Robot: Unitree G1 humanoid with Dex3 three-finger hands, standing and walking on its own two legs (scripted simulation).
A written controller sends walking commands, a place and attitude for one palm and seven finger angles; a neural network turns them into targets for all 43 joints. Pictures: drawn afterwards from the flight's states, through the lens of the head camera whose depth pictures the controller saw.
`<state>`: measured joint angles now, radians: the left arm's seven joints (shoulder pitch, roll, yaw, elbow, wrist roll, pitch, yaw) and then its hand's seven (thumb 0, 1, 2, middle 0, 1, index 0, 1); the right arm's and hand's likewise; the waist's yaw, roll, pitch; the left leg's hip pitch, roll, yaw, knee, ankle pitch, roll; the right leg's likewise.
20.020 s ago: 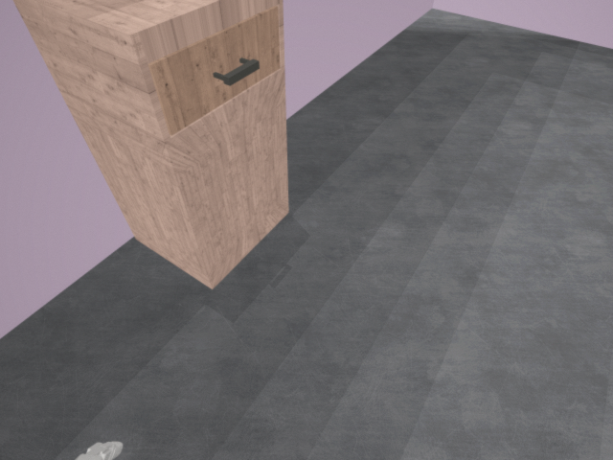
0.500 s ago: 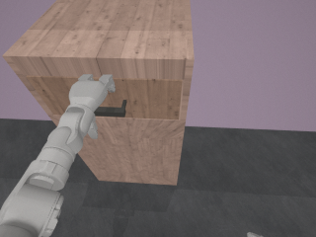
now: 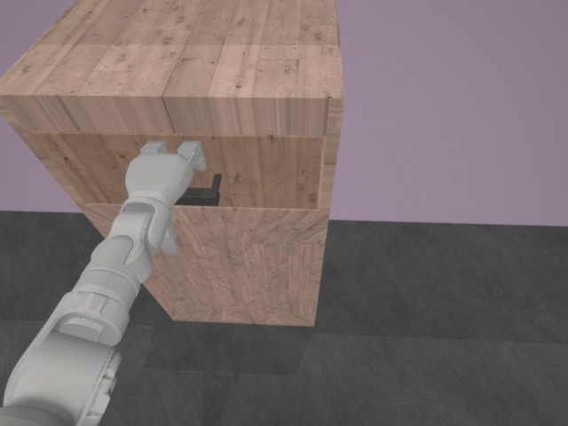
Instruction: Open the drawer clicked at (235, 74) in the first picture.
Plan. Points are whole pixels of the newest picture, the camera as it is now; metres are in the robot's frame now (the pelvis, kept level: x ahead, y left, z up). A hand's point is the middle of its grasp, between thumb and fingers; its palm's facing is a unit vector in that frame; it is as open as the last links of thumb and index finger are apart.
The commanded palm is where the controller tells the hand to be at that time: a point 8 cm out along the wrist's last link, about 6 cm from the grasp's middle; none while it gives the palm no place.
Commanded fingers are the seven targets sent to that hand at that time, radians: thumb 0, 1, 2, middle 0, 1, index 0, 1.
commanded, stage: lower the fingers behind the handle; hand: left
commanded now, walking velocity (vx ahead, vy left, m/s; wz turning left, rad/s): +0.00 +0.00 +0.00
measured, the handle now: (185, 187) +0.48 +0.19 +0.03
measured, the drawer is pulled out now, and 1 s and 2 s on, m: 0.00 0.00 0.00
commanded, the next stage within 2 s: close the thumb around the handle in 1.14 s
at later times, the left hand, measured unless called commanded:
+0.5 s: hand (174, 215) +0.43 +0.20 +0.02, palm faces -0.01 -0.02 -1.00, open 13.8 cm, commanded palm +0.41 +0.19 +0.08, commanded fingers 0.00 -0.50 0.30 -0.30 -1.20 -0.30 -1.20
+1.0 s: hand (179, 219) +0.43 +0.19 +0.00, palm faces -0.03 -0.03 -1.00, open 13.8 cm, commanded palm +0.41 +0.19 +0.07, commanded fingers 0.00 -0.50 0.30 -0.30 -1.20 -0.30 -1.20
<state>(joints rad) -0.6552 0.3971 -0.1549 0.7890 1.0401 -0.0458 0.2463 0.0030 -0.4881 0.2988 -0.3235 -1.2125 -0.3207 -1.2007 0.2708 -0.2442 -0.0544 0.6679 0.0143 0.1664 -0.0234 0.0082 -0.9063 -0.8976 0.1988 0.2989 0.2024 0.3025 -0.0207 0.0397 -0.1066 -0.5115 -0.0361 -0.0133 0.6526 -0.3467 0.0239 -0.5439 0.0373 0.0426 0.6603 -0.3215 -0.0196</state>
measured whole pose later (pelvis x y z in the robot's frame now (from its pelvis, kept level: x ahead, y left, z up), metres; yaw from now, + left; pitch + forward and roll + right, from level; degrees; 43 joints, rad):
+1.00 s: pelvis -0.01 +0.00 -0.02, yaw +0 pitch +16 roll +0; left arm -0.68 0.40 -0.12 0.93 1.09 -0.07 0.35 0.00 -0.49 0.30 -0.30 -1.20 -0.32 -1.21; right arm 0.31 -0.24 -0.06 0.66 0.00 0.14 -0.03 0.01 -0.91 -0.90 0.20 0.30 0.20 0.30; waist -0.06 0.03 -0.14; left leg -0.68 -0.03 -0.01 0.79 -0.39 0.03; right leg -0.70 0.05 0.04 0.77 -0.34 -0.01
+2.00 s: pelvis +0.00 +0.00 -0.01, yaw -1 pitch +16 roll +0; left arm -0.64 0.38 -0.12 0.91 1.08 -0.03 0.36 0.00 0.75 0.83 -0.37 -1.34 -0.41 -1.34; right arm 0.29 -0.24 -0.06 0.67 0.00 0.15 -0.02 0.01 -0.91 -0.90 0.20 0.30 0.20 0.30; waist -0.05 0.04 -0.15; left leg -0.65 -0.02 0.00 0.77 -0.39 0.03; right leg -0.67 0.05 0.05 0.75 -0.35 -0.01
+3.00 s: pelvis +0.00 +0.00 -0.01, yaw -1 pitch +12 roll +0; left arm -0.38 0.37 -0.13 0.61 1.06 -0.02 0.29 0.02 0.74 0.81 -0.35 -1.35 -0.42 -1.35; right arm 0.21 -0.22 -0.04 0.63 0.00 0.15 -0.03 0.01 -0.91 -0.90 0.20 0.30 0.20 0.30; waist 0.00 0.04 -0.13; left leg -0.55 -0.02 0.00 0.74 -0.39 0.02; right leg -0.59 0.05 0.05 0.74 -0.36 -0.03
